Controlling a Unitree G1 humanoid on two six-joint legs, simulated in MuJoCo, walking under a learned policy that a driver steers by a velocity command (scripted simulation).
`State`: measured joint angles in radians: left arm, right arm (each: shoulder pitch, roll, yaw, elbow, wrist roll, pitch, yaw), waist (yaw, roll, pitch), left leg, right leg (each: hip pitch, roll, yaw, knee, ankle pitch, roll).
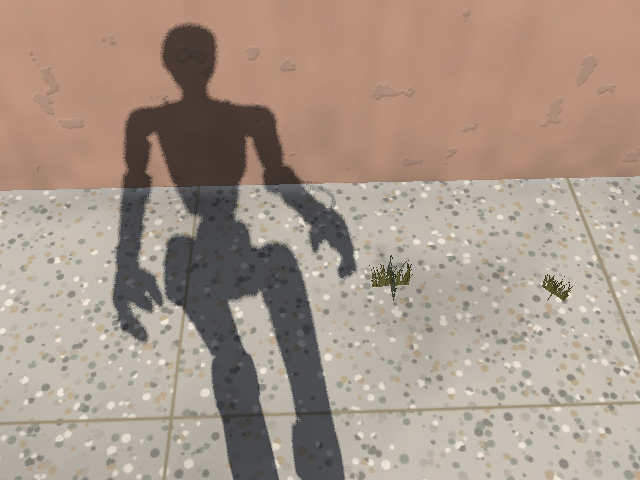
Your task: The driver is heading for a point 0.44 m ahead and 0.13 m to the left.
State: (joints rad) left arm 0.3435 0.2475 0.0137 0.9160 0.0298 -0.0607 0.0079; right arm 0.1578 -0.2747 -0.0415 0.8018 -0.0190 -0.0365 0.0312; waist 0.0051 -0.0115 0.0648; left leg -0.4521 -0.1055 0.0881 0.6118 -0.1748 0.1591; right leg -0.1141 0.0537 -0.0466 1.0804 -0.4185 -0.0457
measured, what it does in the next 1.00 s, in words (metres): walks ahead, turning left: right foot, then left foot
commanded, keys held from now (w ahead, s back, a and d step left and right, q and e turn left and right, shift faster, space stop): w+q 0.42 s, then no key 0.58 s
